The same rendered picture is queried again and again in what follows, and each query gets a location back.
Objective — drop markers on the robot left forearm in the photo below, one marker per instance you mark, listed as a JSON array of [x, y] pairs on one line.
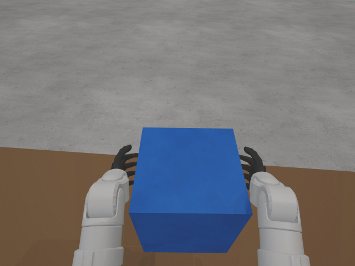
[[103, 217]]

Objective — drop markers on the left robot hand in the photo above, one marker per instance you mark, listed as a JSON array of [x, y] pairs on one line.
[[121, 158]]

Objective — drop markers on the right robot hand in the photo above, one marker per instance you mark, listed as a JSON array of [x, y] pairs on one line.
[[255, 162]]

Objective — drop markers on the robot right forearm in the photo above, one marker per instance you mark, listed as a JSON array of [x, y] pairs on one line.
[[278, 215]]

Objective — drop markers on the carton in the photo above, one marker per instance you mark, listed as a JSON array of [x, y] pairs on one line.
[[189, 193]]

